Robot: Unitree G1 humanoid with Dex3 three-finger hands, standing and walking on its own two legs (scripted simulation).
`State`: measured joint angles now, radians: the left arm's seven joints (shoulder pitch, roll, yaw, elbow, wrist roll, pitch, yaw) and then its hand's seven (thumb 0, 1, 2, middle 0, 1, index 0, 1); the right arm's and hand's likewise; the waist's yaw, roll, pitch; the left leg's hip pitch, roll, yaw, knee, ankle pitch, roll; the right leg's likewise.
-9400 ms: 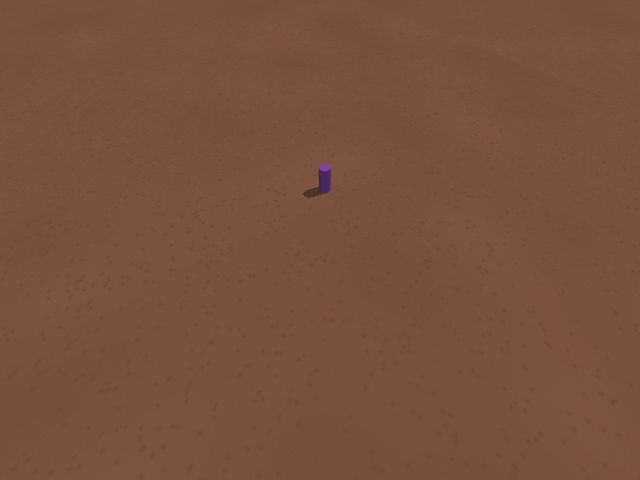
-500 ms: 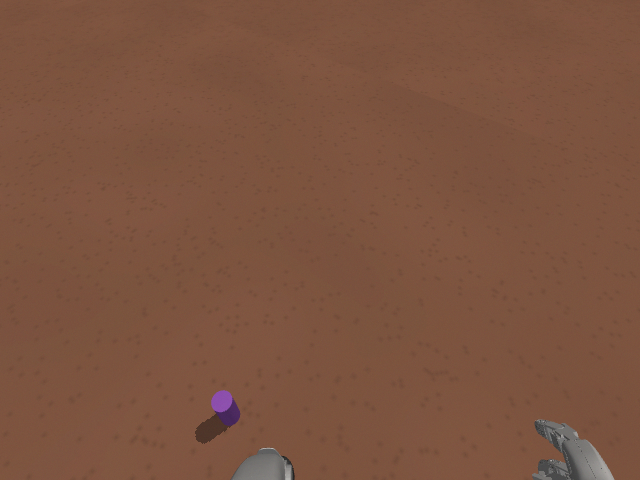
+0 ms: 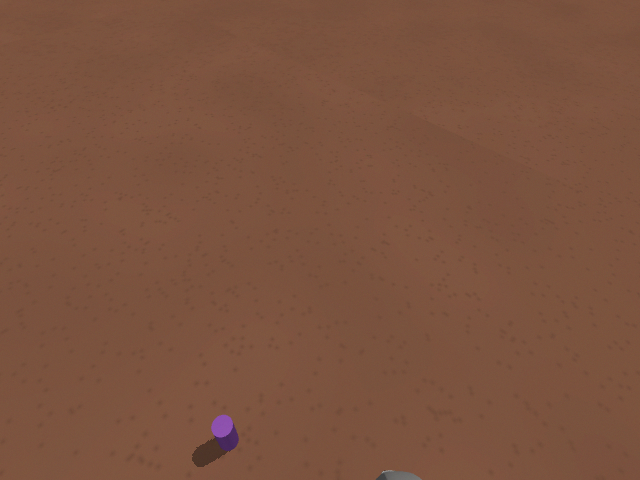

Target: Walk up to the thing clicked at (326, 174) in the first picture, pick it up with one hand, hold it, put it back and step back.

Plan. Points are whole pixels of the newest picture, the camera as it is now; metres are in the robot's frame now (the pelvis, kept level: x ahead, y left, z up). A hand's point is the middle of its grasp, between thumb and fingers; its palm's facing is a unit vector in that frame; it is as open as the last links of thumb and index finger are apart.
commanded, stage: walk up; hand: left
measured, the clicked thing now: (225, 433) +0.38 +0.25 -0.70
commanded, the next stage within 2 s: none
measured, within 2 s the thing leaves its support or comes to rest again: neither
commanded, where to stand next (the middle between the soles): +0.05 -0.01 m, yaw -1 degrees
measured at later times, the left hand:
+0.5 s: hand out of the picture +0.07 +0.29 -0.17, palm faces +0.05 -0.90 -0.42, open 7.4 cm
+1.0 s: hand out of the picture +0.03 +0.26 -0.15, palm faces -0.03 -0.94 -0.35, open 7.4 cm
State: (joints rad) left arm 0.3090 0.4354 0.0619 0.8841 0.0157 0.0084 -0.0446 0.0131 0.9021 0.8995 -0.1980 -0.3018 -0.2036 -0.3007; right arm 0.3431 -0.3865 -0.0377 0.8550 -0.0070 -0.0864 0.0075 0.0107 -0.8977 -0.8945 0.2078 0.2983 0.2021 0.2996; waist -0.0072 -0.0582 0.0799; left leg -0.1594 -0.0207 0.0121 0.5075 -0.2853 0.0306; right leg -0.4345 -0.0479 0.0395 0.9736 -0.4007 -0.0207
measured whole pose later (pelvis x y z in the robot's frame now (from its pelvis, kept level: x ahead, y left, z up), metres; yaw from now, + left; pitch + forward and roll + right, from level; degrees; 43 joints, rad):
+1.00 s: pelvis -0.04 +0.00 -0.01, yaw -1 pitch -3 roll +0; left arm 0.23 0.37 0.03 0.94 0.03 -0.03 -0.02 0.01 0.90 0.90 -0.20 -0.30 -0.21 -0.30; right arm 0.20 -0.40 -0.04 0.93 -0.01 -0.03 0.01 0.01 -0.90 -0.89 0.21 0.30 0.20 0.30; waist 0.02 0.00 0.09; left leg -0.35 0.02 0.01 0.78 -0.45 0.03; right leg -0.21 0.00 0.02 0.57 -0.30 -0.01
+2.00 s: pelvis -0.01 -0.01 +0.01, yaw -5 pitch -2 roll +1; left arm 0.10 0.38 0.04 1.10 0.03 0.02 -0.05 0.01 0.90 0.90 -0.20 -0.30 -0.20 -0.30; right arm 0.14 -0.36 -0.03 1.09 -0.02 -0.05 0.02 0.01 -0.90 -0.89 0.21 0.30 0.20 0.30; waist -0.01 -0.03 0.03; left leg -0.18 0.05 0.07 0.39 -0.21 0.01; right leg -0.22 -0.03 0.02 0.60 -0.42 -0.02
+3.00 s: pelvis -0.01 -0.02 -0.02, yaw -3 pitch -3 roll -1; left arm 0.20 0.38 0.05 0.99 0.03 0.00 -0.03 0.01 0.90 0.90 -0.20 -0.30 -0.20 -0.30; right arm 0.18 -0.44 -0.04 0.95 0.00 0.01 -0.02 0.01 -0.90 -0.89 0.21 0.30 0.20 0.30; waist 0.00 0.01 0.11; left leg -0.37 0.03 -0.05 0.82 -0.49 0.00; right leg -0.27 -0.01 0.00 0.68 -0.36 0.01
